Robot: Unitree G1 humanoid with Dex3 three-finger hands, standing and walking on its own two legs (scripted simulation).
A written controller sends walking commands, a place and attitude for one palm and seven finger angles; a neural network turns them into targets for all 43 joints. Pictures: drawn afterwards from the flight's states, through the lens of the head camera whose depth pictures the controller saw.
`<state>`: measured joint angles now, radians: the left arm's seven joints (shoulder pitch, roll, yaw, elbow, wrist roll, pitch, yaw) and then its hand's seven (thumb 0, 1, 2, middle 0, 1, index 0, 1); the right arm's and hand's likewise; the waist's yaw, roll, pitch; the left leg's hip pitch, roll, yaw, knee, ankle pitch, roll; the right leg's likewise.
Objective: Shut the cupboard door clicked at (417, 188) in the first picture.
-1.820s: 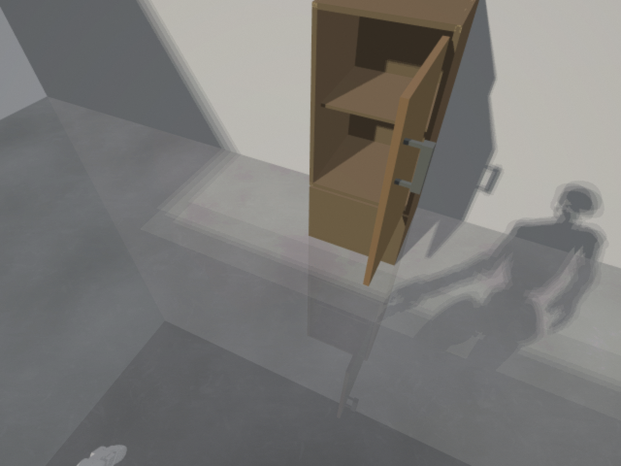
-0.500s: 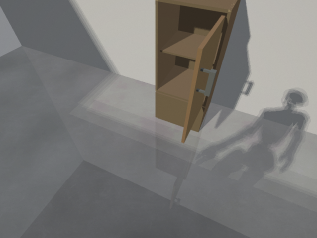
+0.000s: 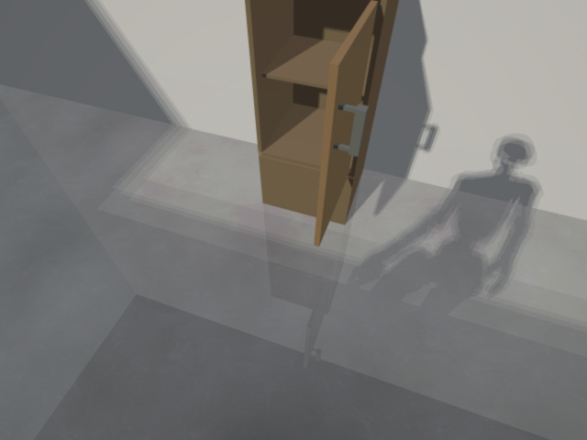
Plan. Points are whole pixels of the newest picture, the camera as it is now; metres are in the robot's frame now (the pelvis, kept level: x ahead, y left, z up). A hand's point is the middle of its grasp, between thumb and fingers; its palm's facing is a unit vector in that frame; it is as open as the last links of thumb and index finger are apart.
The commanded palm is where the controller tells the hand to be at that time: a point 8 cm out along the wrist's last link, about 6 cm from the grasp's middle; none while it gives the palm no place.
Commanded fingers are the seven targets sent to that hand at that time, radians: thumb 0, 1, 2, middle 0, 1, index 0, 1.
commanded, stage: walk around to get in front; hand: left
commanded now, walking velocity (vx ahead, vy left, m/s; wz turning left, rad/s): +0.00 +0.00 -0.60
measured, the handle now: (349, 129) +0.76 -0.06 -0.02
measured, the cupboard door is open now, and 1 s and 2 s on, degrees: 88 88 88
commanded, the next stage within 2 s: none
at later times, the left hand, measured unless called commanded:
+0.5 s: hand out of the picture +0.06 +0.17 -0.15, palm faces -0.16 -0.95 -0.26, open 7.4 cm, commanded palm none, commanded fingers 0.00 0.90 0.90 -0.20 -0.30 -0.20 -0.30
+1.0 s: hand (159, 437) +0.14 +0.22 -0.17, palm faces -0.49 -0.85 -0.21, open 7.4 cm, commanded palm none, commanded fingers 0.00 0.90 0.90 -0.20 -0.30 -0.20 -0.30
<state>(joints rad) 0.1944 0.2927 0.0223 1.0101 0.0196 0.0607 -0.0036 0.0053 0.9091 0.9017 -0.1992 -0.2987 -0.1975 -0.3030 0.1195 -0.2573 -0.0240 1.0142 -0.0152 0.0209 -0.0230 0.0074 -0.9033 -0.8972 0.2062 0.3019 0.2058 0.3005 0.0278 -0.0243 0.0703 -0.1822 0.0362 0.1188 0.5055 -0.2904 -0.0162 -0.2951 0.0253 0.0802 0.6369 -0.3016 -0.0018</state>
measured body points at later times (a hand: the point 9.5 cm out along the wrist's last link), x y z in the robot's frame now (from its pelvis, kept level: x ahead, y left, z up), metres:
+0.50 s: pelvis -0.02 -0.02 +0.01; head +0.01 -0.05 +0.46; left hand +0.07 +0.22 -0.13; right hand +0.02 -0.31 -0.14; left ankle -0.01 +0.14 -0.66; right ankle +0.00 -0.10 -0.73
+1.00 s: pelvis -0.02 +0.06 +0.01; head +0.02 +0.08 +0.46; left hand +0.17 +0.27 -0.15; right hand -0.10 -0.18 -0.11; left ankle +0.01 +0.14 -0.73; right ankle -0.13 -0.07 -0.63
